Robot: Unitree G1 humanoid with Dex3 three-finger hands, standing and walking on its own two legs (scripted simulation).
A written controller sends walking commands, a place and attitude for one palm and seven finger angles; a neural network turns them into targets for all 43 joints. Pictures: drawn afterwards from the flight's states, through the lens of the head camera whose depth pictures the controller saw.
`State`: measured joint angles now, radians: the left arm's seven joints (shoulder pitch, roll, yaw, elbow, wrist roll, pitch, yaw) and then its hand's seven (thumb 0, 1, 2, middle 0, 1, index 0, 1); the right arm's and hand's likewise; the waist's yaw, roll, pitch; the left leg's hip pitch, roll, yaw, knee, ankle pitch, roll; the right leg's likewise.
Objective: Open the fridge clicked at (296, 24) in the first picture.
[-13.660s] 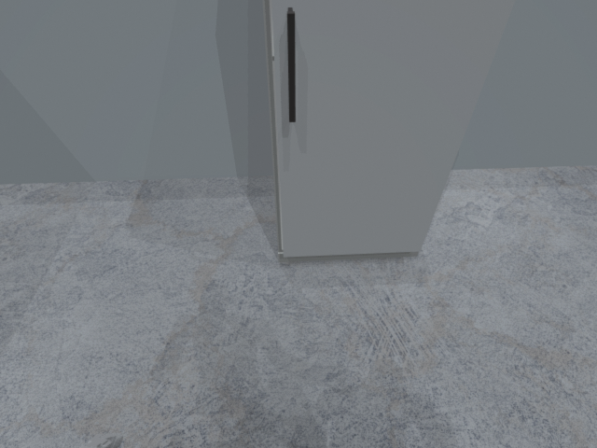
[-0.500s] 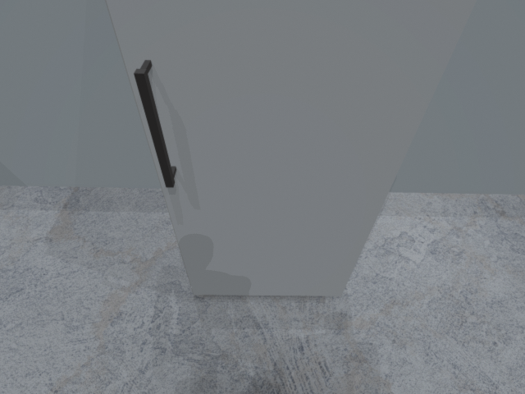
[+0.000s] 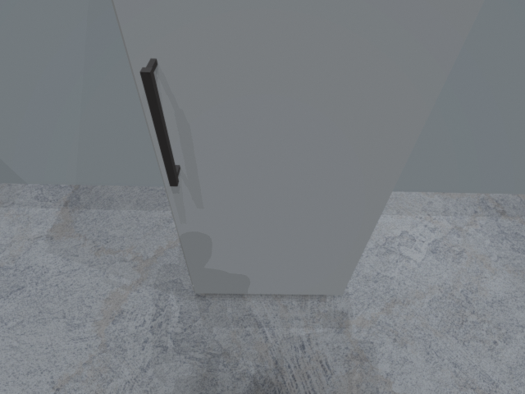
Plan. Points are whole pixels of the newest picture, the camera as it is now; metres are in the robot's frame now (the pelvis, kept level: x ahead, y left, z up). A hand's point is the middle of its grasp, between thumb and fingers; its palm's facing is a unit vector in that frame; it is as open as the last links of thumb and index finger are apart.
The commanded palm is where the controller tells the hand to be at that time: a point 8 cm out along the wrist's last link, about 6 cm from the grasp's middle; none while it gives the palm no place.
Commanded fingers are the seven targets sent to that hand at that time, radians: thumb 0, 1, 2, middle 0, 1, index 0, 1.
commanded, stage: look again from close up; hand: left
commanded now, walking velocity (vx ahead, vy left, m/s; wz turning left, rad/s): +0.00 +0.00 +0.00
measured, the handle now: (164, 130) +0.56 +0.24 +0.10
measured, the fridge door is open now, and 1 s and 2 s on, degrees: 0 0 0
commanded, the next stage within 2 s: shuffle to correct the standing spot in 0.82 s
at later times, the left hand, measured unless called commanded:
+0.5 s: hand out of the picture +0.00 +0.15 -0.18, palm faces +0.04 -0.99 -0.15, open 7.4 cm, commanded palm none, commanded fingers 0.00 0.90 0.90 -0.20 -0.30 -0.20 -0.30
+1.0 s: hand out of the picture +0.01 +0.15 -0.18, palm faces +0.04 -0.99 -0.16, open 7.4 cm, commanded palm none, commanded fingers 0.00 0.90 0.90 -0.20 -0.30 -0.20 -0.30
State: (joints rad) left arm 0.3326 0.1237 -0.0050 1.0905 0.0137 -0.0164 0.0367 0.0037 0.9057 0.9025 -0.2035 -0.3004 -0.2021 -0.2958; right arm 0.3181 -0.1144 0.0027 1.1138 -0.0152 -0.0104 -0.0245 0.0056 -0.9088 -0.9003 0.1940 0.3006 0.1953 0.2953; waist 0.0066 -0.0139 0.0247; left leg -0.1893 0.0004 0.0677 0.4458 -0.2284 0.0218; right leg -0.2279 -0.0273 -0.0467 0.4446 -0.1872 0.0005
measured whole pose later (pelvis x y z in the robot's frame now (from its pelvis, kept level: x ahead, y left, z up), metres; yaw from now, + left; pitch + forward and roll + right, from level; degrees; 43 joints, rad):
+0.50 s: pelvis +0.01 +0.00 +0.00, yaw +0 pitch -1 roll +0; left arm 0.33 0.12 -0.01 1.10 0.01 -0.02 0.04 0.00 0.91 0.90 -0.20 -0.30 -0.20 -0.30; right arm 0.31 -0.12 0.00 1.12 -0.01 -0.02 -0.03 0.01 -0.91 -0.90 0.19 0.30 0.20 0.30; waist 0.01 -0.01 0.03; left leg -0.18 0.00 0.08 0.44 -0.24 0.02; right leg -0.22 -0.03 -0.04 0.45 -0.20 0.00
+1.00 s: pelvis +0.02 -0.01 +0.00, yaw +0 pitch -1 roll +0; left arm 0.32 0.12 0.00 1.10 0.02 -0.02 0.04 0.01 0.91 0.90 -0.20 -0.30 -0.20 -0.30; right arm 0.31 -0.12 0.00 1.12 -0.02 -0.02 -0.03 0.01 -0.91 -0.90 0.19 0.30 0.20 0.30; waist 0.01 -0.01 0.03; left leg -0.17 0.01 0.07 0.44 -0.25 0.01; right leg -0.22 -0.02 -0.04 0.46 -0.22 -0.01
